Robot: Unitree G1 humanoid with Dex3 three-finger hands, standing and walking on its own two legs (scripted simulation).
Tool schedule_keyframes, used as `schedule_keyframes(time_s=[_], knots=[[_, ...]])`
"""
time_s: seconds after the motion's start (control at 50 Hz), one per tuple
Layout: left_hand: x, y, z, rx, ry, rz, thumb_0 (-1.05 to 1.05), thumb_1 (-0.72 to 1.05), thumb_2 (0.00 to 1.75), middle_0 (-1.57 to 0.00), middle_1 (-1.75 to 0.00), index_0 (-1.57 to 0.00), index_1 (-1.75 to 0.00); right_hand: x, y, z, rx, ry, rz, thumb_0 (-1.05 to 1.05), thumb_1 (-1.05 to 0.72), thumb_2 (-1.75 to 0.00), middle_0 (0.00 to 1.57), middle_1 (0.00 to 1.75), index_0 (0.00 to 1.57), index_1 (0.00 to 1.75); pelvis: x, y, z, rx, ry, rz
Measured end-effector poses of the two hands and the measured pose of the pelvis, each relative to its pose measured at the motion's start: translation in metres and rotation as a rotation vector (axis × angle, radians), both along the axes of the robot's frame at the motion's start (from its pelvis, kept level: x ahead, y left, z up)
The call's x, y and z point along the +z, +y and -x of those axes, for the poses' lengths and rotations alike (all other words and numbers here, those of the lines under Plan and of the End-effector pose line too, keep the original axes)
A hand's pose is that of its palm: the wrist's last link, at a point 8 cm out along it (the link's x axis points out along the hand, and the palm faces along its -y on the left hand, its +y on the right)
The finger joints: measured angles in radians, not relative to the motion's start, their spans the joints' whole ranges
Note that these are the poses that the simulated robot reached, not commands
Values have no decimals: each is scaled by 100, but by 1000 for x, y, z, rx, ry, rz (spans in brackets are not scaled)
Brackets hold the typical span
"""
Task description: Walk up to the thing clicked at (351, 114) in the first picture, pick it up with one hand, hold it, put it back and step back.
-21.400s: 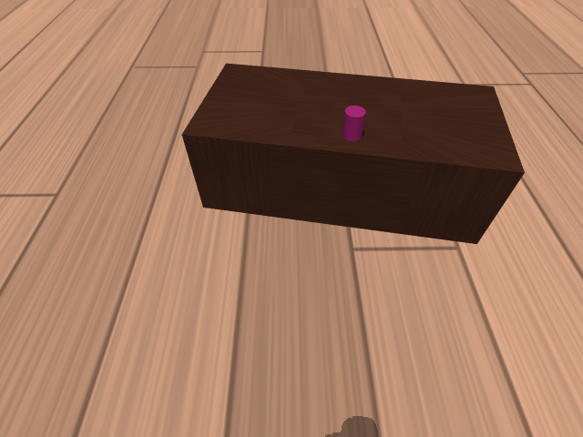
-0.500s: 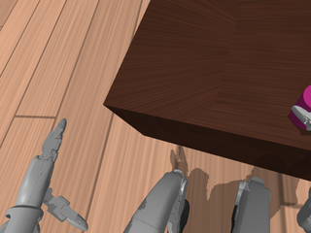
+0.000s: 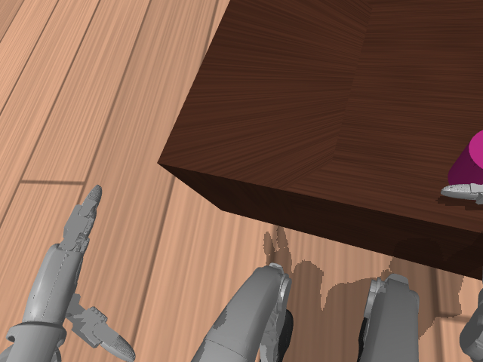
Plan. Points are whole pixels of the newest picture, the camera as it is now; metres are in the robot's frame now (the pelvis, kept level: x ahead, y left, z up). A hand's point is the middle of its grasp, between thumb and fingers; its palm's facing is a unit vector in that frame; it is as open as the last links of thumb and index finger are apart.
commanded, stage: withdraw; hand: right
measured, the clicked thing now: out of the picture +0.46 -0.25 -0.09
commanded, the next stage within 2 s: rise in 0.34 s
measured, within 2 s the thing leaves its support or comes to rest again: neither
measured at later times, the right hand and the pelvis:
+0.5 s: hand out of the picture +0.47 -0.32 +0.08, palm faces +0.34 +0.94 -0.05, open 17.4 cm; pelvis +0.01 -0.01 +0.06, yaw -2 degrees
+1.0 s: hand out of the picture +0.36 -0.34 +0.11, palm faces +0.37 +0.87 -0.33, open 17.4 cm; pelvis +0.05 -0.02 +0.16, yaw -5 degrees
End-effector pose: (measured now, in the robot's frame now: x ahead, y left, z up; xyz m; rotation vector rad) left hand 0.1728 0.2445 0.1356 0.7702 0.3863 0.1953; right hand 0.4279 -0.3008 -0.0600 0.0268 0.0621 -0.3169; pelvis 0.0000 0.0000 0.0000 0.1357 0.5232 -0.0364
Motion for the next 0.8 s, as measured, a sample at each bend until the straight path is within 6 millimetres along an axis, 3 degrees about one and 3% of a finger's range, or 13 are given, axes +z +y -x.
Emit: schedule_keyframes(time_s=[0.1,0.18,0.38,0.48,0.58,0.68,0.74,0.8], knots=[[-4,1,0,8,10,14,-1,-53,5,-7,-6,-7,-7,3,-3,-1,-1,-4,11,-1,57,-13,21,19,22,19,0,1,-1,2,1,0],[-8,5,2,32,30,33,-1,-52,5,-7,-6,-7,-6,19,-13,-2,-16,-29,28,-1,59,-9,12,13,14,13,4,1,-2,4,-5,2],[-23,8,7,121,119,172,-1,-52,5,-7,-5,-6,-6,106,-48,-6,-38,-67,67,-1,58,-5,5,7,6,7,38,-3,-9,-16,-42,6],[-10,1,-3,101,110,215,-1,-53,5,-7,-5,-6,-6,139,-58,-8,-36,-29,50,-1,55,-5,5,6,6,6,60,-7,-14,-29,-73,13],[11,-8,-11,89,108,266,-1,-53,6,-7,-5,-7,-6,147,-67,-2,-46,197,98,-1,50,-6,5,6,6,6,85,-10,-20,-36,-104,28],[10,-8,-8,123,202,308,-1,-41,12,-7,-5,-6,-7,166,-86,14,-127,313,117,-1,45,-8,5,6,7,6,108,-14,-29,-37,-136,38],[8,-7,-10,145,244,320,0,-27,20,-9,-9,-8,-10,184,-100,24,-182,330,141,-1,46,-7,5,6,6,6,120,-16,-33,-41,-165,45],[5,-19,-20,129,261,356,0,-9,32,-11,-12,-10,-14,199,-108,36,-215,349,162,-1,49,-6,5,6,6,6,130,-18,-37,-46,-190,52]])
